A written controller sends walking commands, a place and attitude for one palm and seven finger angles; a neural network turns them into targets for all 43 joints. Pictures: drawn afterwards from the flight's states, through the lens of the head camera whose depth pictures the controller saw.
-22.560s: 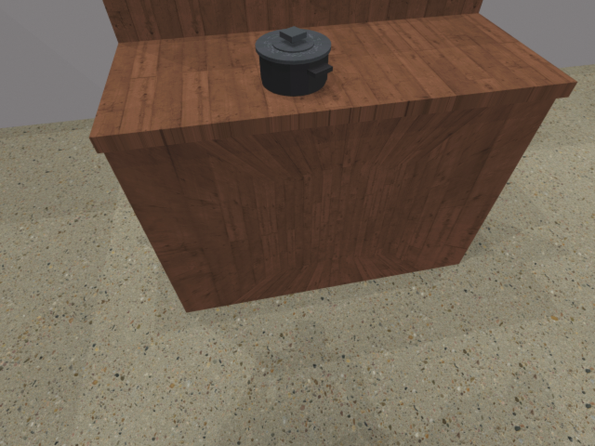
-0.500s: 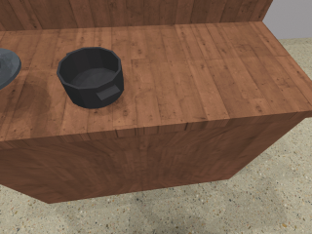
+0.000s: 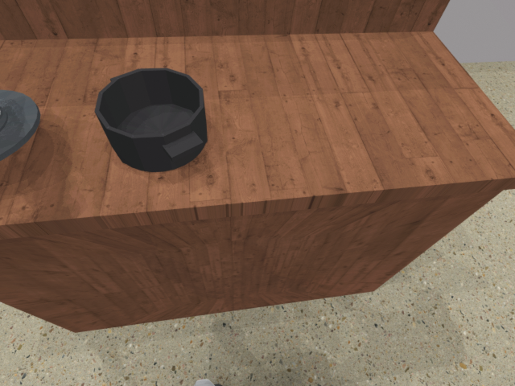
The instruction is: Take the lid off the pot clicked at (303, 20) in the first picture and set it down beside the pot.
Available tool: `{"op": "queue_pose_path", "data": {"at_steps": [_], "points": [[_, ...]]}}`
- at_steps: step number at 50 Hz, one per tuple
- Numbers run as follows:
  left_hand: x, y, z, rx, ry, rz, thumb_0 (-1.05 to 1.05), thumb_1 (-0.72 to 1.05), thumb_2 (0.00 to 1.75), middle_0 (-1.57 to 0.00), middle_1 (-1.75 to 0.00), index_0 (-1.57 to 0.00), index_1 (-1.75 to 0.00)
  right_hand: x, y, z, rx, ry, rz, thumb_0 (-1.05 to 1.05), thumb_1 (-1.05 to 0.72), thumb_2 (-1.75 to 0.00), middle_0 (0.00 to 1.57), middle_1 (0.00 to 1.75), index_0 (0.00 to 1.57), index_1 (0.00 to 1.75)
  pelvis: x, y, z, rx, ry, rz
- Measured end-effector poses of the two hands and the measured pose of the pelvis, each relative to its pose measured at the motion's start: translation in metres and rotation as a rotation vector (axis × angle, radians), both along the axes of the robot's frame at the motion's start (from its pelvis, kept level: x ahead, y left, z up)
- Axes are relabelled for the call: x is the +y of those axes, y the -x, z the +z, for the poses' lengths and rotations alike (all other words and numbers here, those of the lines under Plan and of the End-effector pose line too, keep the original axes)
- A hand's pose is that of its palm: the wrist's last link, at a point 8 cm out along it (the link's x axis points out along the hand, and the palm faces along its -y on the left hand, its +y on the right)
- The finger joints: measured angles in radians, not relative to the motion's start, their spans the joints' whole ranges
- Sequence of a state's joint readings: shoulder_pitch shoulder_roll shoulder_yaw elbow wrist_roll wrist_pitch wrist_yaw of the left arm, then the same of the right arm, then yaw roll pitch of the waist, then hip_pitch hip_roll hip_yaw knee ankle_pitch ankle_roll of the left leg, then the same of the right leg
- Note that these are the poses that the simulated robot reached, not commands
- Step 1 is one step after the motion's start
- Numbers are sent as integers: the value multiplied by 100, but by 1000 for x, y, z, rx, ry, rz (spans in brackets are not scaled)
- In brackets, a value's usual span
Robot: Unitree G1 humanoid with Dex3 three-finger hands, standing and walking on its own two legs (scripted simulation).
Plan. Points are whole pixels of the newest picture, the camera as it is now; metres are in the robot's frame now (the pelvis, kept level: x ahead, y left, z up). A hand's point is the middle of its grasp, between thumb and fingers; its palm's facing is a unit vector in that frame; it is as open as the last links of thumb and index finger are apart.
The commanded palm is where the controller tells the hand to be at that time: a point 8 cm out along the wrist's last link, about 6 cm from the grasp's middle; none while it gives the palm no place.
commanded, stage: lower the lid onto the table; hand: left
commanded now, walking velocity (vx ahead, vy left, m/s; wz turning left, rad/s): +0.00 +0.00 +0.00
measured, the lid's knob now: out of the picture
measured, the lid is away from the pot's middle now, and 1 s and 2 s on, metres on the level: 0.25 0.24 0.24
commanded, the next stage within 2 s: open the fingers wide in 0.72 s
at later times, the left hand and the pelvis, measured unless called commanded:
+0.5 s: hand out of the picture +0.46 +0.36 +0.14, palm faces -0.43 -0.23 -0.87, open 6.2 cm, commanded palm +0.50 +0.36 +0.20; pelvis -0.01 +0.01 -0.01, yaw -1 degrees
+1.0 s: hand out of the picture +0.45 +0.36 +0.12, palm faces -0.39 -0.14 -0.91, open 6.1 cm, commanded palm +0.48 +0.36 +0.17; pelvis -0.01 +0.00 -0.02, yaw -1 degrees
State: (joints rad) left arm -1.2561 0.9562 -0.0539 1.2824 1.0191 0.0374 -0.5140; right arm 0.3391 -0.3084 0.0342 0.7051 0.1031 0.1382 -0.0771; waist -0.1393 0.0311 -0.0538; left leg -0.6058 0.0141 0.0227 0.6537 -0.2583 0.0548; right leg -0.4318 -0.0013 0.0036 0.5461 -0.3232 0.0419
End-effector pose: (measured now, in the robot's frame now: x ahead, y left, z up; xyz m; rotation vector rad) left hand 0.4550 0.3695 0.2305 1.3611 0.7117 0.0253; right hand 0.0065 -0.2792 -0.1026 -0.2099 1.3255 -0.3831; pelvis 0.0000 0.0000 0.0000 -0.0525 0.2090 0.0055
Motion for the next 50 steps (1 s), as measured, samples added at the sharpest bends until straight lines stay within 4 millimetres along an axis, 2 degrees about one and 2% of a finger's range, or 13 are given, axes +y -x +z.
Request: {"op": "queue_pose_path", "data": {"at_steps": [10,23,33,42,50], "points": [[1,3,-17,39,-3,-13,3,28,79,-52,-96,-83,-107,5,11,-2,19,10,-1,1,-90,-90,21,30,21,30,3,6,-3,7,6,3],[-8,-10,-34,42,17,-62,3,29,79,-52,-96,-83,-107,4,27,0,39,40,-24,1,-90,-90,21,30,21,30,6,7,-7,30,13,-5],[-6,-13,-45,53,19,-61,3,28,79,-52,-97,-83,-107,7,37,-3,72,38,-44,1,-90,-90,21,30,21,30,6,7,-11,46,17,-10],[-4,-12,-49,40,16,-60,3,27,78,-52,-99,-85,-108,8,38,-6,75,31,-49,1,-90,-90,21,30,21,30,6,7,-14,56,20,-9],[-8,-2,-54,-26,-37,-174,2,29,79,-50,-98,-83,-108,9,25,-12,78,9,-42,1,-90,-90,21,30,21,30,5,10,-15,54,17,-13]]}}
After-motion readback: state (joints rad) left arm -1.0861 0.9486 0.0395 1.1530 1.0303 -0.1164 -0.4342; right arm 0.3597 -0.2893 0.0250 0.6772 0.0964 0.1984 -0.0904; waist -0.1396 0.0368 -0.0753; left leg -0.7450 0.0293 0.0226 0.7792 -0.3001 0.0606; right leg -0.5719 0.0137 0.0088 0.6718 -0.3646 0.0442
